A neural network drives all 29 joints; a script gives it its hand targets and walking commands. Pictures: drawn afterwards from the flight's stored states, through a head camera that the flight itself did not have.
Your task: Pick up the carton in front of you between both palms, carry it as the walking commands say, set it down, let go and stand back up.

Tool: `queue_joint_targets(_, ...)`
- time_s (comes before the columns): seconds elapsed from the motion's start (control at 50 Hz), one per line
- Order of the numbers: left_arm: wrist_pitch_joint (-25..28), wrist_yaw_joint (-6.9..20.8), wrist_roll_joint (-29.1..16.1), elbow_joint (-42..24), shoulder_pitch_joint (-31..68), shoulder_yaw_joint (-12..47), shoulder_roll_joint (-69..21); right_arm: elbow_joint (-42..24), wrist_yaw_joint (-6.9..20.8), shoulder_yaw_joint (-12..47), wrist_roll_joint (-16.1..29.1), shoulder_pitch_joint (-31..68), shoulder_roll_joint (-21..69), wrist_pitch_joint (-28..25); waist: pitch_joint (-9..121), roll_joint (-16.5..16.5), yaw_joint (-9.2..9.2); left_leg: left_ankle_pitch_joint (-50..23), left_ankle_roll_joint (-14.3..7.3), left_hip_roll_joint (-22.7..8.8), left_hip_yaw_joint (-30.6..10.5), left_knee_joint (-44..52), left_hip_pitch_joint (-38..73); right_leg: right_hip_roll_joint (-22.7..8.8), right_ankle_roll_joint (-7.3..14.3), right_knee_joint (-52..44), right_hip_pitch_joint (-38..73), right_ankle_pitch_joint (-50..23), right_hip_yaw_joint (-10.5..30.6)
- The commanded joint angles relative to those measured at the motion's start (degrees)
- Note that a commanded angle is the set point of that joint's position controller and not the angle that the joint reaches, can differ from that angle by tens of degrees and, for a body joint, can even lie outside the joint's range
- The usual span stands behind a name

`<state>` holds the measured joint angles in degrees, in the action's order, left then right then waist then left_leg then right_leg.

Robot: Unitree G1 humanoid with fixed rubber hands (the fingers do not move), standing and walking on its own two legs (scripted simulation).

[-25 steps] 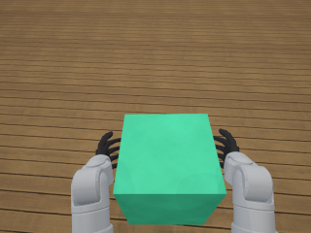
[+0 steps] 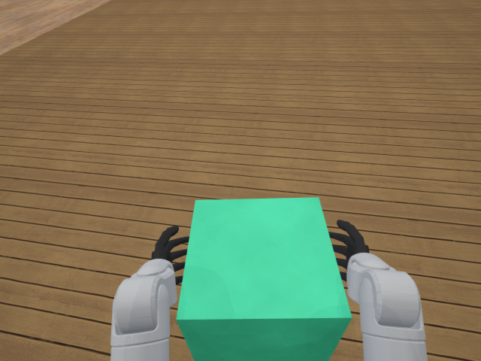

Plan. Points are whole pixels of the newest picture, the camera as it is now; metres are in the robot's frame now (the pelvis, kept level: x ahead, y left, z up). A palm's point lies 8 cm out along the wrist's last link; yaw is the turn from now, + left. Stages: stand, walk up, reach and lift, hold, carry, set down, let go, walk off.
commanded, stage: carry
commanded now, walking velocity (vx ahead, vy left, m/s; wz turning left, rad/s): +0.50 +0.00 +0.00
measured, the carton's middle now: (258, 289) +0.26 +0.01 -0.01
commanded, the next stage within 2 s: none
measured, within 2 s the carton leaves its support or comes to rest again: neither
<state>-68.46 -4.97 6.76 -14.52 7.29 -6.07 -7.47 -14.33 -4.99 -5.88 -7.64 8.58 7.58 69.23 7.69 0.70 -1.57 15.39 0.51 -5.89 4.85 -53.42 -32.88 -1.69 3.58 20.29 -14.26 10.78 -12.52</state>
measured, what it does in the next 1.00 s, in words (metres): walks ahead: left foot, then right foot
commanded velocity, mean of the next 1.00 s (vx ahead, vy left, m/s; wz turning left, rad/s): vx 0.43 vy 0.00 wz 0.00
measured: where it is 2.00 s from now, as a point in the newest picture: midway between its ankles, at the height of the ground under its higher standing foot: (259, 259)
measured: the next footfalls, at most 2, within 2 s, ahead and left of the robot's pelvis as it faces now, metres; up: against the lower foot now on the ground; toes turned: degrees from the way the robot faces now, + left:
left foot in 0.24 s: +0.33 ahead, +0.14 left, +0.00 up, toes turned +9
right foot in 0.74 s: +0.66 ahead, -0.10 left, +0.00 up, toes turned -13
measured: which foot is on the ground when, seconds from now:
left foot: up 0.00-0.22, down 0.24-0.76, up 0.78-1.00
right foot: down 0.00-0.28, up 0.30-0.72, down 0.74-1.00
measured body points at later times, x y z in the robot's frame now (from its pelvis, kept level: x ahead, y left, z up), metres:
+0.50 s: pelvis +0.31 +0.05 +0.00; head +0.31 +0.07 +0.45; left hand +0.59 +0.18 +0.07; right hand +0.57 -0.12 +0.08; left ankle +0.29 +0.13 -0.75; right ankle +0.33 -0.10 -0.68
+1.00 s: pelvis +0.63 -0.01 +0.00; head +0.65 -0.03 +0.45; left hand +0.89 +0.14 +0.06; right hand +0.90 -0.16 +0.05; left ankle +0.67 +0.14 -0.69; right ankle +0.62 -0.09 -0.75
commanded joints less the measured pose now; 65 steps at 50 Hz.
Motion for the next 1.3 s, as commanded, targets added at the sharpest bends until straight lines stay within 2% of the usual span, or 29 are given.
queue_joint_targets(0.0, 1.1, 16.0, -26.1, -7.1, 29.2, 42.0, -55.0, -5.1, 13.7, 41.3, 23.1, 25.8, 55.9, -2.1, 10.8, -6.7, 0.71, -5.4, 1.0, -1.0, 0.6, 10.1, -3.7, -15.1, 4.4, -13.2, 13.2, 1.3, 13.9)
queue_joint_targets(0.16, -1.1, 14.8, -23.9, -8.6, 25.6, 40.3, -48.0, -8.6, 13.5, 40.6, 23.6, 24.7, 49.0, 0.6, 5.3, -9.3, 0.15, -12.3, -0.9, 2.1, 6.1, 25.5, 1.6, -12.9, 2.0, -7.7, 18.5, -15.1, 6.7)
queue_joint_targets(0.22, -2.3, 14.5, -23.1, -7.6, 26.0, 39.9, -46.6, -6.6, 13.9, 39.2, 23.4, 23.7, 47.4, 1.7, 9.3, -6.1, 1.54, -7.7, -2.5, 5.7, 10.9, 29.4, 22.3, -9.5, -1.4, 9.4, 11.2, -23.3, 0.6)
queue_joint_targets(0.24, -2.7, 14.5, -22.9, -7.4, 26.3, 39.6, -45.7, -5.7, 13.9, 38.5, 23.0, 23.2, 47.0, 1.9, 13.0, -1.0, 2.68, -3.1, -3.4, -1.3, 0.7, 30.7, 34.1, -7.8, -3.6, 21.6, 2.1, -13.3, 0.0)
queue_joint_targets(0.26, -3.4, 14.4, -23.6, -8.9, 28.9, 40.8, -46.2, -3.4, 14.1, 37.6, 22.0, 23.2, 46.4, 1.5, 17.1, 14.0, 3.13, 3.1, -11.3, -15.7, -25.9, 36.3, 46.5, -1.0, -6.5, 38.7, -15.6, 0.5, 0.3)
queue_joint_targets(0.28, -3.4, 14.7, -23.9, -8.1, 29.8, 41.0, -46.9, -3.1, 14.3, 37.7, 22.8, 23.1, 48.2, 1.4, 15.6, 16.9, 3.05, -5.5, -14.4, -18.7, -34.7, 40.2, 49.0, 1.7, -5.7, 47.4, -26.7, 17.1, 6.1)
queue_joint_targets(0.3, -2.9, 14.9, -24.2, -6.9, 30.6, 41.1, -49.5, -4.7, 14.5, 38.1, 23.7, 24.9, 49.9, 1.2, 15.0, 12.1, 2.70, -11.7, -13.6, -18.0, -28.4, 38.3, 47.5, -2.1, -3.9, 51.9, -28.9, 17.0, 10.6)
queue_joint_targets(0.34, -1.5, 15.0, -24.5, -7.6, 31.7, 41.6, -52.4, -6.4, 14.9, 39.6, 24.9, 27.9, 53.8, 0.2, 14.5, 2.4, 2.55, -14.4, -10.2, -15.6, -19.4, 38.3, 40.0, -5.8, -2.8, 49.0, -26.7, 11.4, 12.3)
queue_joint_targets(0.38, -0.5, 14.6, -24.1, -8.0, 31.5, 42.3, -54.4, -7.8, 15.2, 40.6, 25.8, 29.7, 55.1, -0.6, 14.0, 4.2, 2.07, -9.5, -7.8, -13.1, -12.1, 41.4, 34.2, -6.2, -3.3, 42.5, -22.8, 6.0, 10.9)
queue_joint_targets(0.44, 0.3, 13.5, -23.2, -9.2, 29.4, 42.3, -54.7, -9.3, 15.6, 41.0, 26.7, 28.1, 54.3, -0.8, 12.4, 6.8, 2.24, -6.6, -8.2, -11.3, -6.9, 44.8, 33.8, -6.0, -4.5, 34.1, -23.5, 1.1, 8.5)
queue_joint_targets(0.52, -0.4, 12.7, -22.2, -9.9, 26.5, 41.7, -52.4, -10.0, 15.6, 40.5, 26.4, 25.5, 51.0, -0.1, 8.9, 6.4, 2.54, -16.4, -8.3, -8.9, -1.6, 44.1, 36.9, -4.8, -5.1, 20.7, -24.4, -4.8, 5.1)
queue_joint_targets(0.64, -2.0, 13.8, -22.7, -7.8, 25.8, 41.4, -50.0, -6.5, 15.3, 39.3, 23.7, 22.7, 49.0, 0.9, 3.1, 8.1, 2.84, -25.2, -6.2, -8.2, 2.7, 41.5, 39.0, -2.7, -2.9, 9.0, -19.2, -9.9, 1.5)
queue_joint_targets(0.7, -2.0, 14.6, -22.9, -5.8, 25.3, 40.4, -50.3, -5.8, 15.3, 39.7, 23.7, 24.0, 49.5, 0.9, 6.3, 7.4, 1.15, -36.0, -3.4, -6.1, 7.8, 27.7, 35.7, 1.8, -2.1, 4.6, -2.5, -5.8, -3.5)
queue_joint_targets(0.72, -1.7, 14.9, -22.7, -4.8, 24.7, 40.0, -50.6, -5.6, 15.3, 39.9, 23.7, 24.1, 49.5, 0.9, 10.3, 4.1, 0.26, -31.9, -1.8, -4.1, 9.0, 17.1, 28.7, 1.0, -2.0, 5.0, 10.1, -2.3, -1.9)
queue_joint_targets(0.74, -1.3, 15.1, -22.0, -3.3, 24.2, 39.4, -50.1, -6.2, 15.3, 40.8, 24.1, 25.5, 49.7, 1.1, 15.2, -8.1, -0.41, -17.8, 1.0, 0.0, 8.2, 0.3, 14.4, -13.7, 3.0, 1.1, 22.8, 5.8, 20.9)
queue_joint_targets(0.76, -0.4, 15.3, -22.2, -1.8, 23.7, 39.3, -51.8, -6.7, 15.4, 41.5, 24.3, 26.0, 50.4, 0.9, 17.5, -21.1, -0.29, 8.5, 2.2, 7.2, 4.3, -13.0, -0.3, -22.4, 9.4, -7.1, 30.9, 3.0, 41.7)
queue_joint_targets(0.78, 0.1, 15.5, -23.4, -3.3, 24.4, 39.7, -53.5, -6.4, 15.5, 41.9, 24.5, 27.1, 52.0, 0.1, 16.2, -15.7, 0.28, 12.0, 0.5, 4.4, -2.3, -20.1, -5.1, -22.7, 9.8, -6.6, 30.3, -5.3, 38.8)
queue_joint_targets(0.82, 1.5, 15.7, -24.3, -4.8, 26.5, 41.0, -57.1, -6.3, 15.6, 42.4, 24.9, 27.7, 55.5, -1.5, 15.4, -5.9, 0.48, 7.6, -1.8, -0.3, -4.9, -19.2, -5.6, -19.8, 6.9, -4.3, 23.6, -12.9, 27.8)
queue_joint_targets(0.84, 2.1, 15.7, -24.7, -5.8, 27.2, 41.4, -58.0, -6.3, 15.5, 42.7, 25.1, 27.2, 56.8, -2.3, 14.7, -4.1, 0.90, 4.5, -1.8, -1.9, -5.6, -14.4, -3.7, -18.5, 4.8, -5.6, 19.8, -11.8, 23.9)
queue_joint_targets(0.88, 3.0, 15.9, -25.0, -7.0, 26.7, 42.1, -58.3, -6.2, 15.0, 43.1, 24.6, 25.1, 57.9, -3.5, 14.5, -6.0, 0.98, 1.5, -1.1, -1.3, -2.9, -8.1, -0.8, -16.9, 3.3, -7.7, 16.6, -11.3, 17.6)
queue_joint_targets(0.98, 3.6, 16.5, -25.0, -8.6, 21.9, 42.4, -55.4, -7.0, 13.6, 43.4, 22.6, 19.4, 56.9, -5.0, 11.7, -8.9, 0.90, -2.7, 0.6, 2.0, 2.6, 11.4, 1.6, -13.2, 3.1, -5.3, 16.4, -30.6, 6.2)
queue_joint_targets(1.06, 2.9, 16.0, -24.7, -11.5, 21.7, 41.9, -52.0, -11.6, 13.3, 43.7, 23.7, 21.7, 53.4, -4.0, 9.6, -11.0, 0.53, -13.4, 0.6, 4.1, 5.4, 21.5, 6.5, -11.6, 0.9, -2.2, 16.1, -35.9, 2.3)
queue_joint_targets(1.14, 0.7, 14.9, -23.1, -11.3, 22.2, 40.7, -47.8, -11.6, 13.9, 42.0, 24.2, 21.3, 48.7, -1.1, 8.8, -5.4, 1.61, -29.3, 0.4, 3.1, 6.5, 34.8, 24.5, -8.4, -3.9, 9.2, 7.9, -24.8, -0.3)
queue_joint_targets(1.16, 0.0, 14.7, -22.5, -10.7, 21.9, 40.3, -46.5, -11.2, 14.1, 41.1, 24.1, 21.5, 47.0, -0.2, 11.8, -1.9, 1.38, -45.9, 0.0, -4.1, -0.5, 31.7, 33.1, -6.8, -6.0, 13.8, 3.0, -12.0, 0.4)
queue_joint_targets(1.18, -1.1, 14.3, -22.9, -11.5, 23.5, 41.1, -45.7, -8.9, 14.3, 40.0, 23.2, 21.2, 46.2, 0.2, 16.8, 7.4, 2.02, -65.0, -7.0, -13.4, -9.4, 26.0, 44.3, -4.6, -7.4, 20.4, -4.4, 7.2, 4.2)
queue_joint_targets(1.2, -1.9, 14.3, -23.2, -11.6, 23.7, 41.1, -45.0, -6.6, 14.4, 39.1, 23.1, 19.0, 46.8, 0.3, 18.9, 12.4, 2.37, -61.8, -11.3, -15.8, -14.1, 28.5, 45.0, -2.8, -7.3, 22.4, -7.0, 20.3, 6.1)
queue_joint_targets(1.22, -2.2, 14.3, -23.2, -10.9, 24.8, 41.2, -45.9, -6.1, 14.4, 38.7, 23.2, 18.8, 47.9, 0.2, 17.9, 11.0, 2.10, -54.2, -11.6, -15.4, -14.0, 31.1, 42.9, -3.2, -6.7, 21.0, -7.6, 23.7, 7.9)
queue_joint_targets(1.26, -1.9, 14.7, -23.8, -9.4, 26.9, 41.7, -49.0, -5.6, 14.5, 38.7, 23.3, 21.2, 51.0, 0.1, 17.0, 8.3, 1.45, -42.5, -8.8, -12.6, -10.4, 33.5, 37.8, -3.6, -5.9, 10.0, -4.0, 21.4, 8.2)
queue_joint_targets(1.28, -1.6, 14.9, -24.2, -9.2, 28.1, 41.9, -50.4, -5.8, 14.6, 39.0, 23.5, 22.8, 52.3, 0.0, 17.3, 8.4, 1.20, -37.3, -6.7, -10.3, -7.3, 33.0, 35.3, -3.2, -5.9, 4.7, 0.0, 14.7, 7.4)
